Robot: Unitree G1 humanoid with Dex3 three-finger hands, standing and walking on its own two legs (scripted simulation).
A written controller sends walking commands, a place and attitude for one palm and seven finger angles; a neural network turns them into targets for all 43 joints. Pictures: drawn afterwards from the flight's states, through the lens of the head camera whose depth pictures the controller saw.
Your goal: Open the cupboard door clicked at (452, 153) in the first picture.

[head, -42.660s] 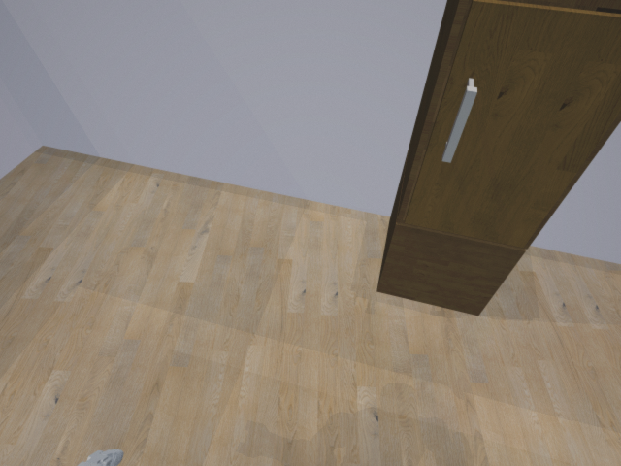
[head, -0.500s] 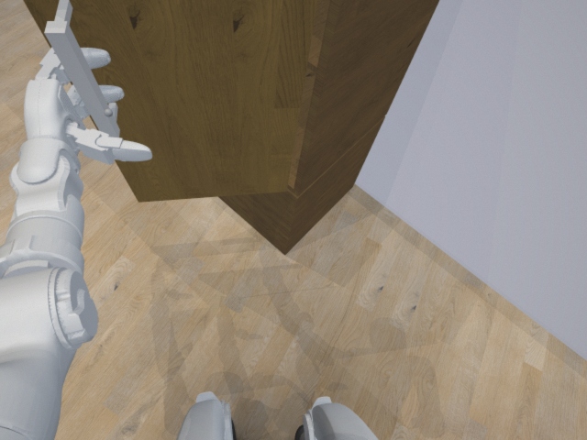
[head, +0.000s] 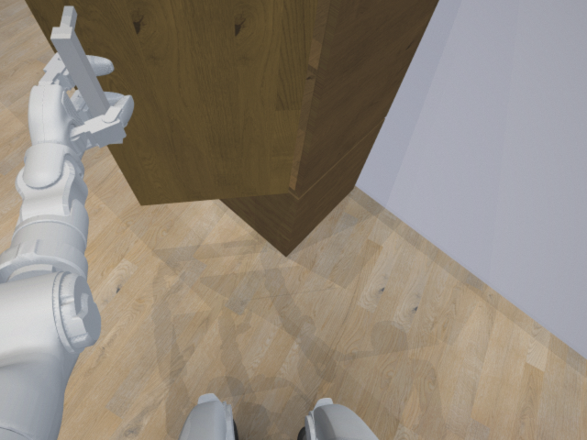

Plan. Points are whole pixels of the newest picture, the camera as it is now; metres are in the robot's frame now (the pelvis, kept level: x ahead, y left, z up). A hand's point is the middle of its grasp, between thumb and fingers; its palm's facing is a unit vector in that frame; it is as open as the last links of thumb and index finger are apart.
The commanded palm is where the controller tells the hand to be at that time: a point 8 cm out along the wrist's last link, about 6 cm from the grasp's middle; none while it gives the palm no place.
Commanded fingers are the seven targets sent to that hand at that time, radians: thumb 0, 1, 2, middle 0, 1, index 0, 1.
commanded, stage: close the thumb around the handle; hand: left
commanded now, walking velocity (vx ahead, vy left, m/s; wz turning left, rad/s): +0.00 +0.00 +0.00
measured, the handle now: (94, 83) +0.58 +0.22 +0.09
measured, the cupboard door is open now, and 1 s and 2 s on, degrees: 51 80 100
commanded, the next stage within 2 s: pull the door open along its arc in 0.18 s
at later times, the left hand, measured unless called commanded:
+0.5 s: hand (111, 121) +0.52 +0.19 +0.09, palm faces +0.06 -1.00 +0.00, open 5.8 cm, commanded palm +0.47 +0.23 +0.09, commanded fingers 0.00 0.90 0.90 -0.40 -1.35 -0.40 -1.35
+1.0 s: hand (172, 197) +0.40 +0.11 +0.09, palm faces +0.42 -0.91 +0.05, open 6.0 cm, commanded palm +0.36 +0.15 +0.09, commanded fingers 0.00 0.90 0.90 -0.40 -1.35 -0.40 -1.35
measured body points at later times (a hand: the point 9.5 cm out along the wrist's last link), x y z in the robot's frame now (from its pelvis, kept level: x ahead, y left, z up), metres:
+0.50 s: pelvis +0.00 +0.00 +0.00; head +0.12 +0.02 +0.43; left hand +0.51 +0.24 +0.09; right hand -0.01 -0.26 -0.11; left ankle +0.03 +0.11 -0.67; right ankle -0.03 -0.12 -0.67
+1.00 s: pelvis +0.01 -0.01 +0.01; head +0.06 -0.01 +0.46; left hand +0.37 +0.16 +0.09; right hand +0.16 -0.23 -0.09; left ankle +0.03 +0.11 -0.67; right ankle -0.03 -0.12 -0.67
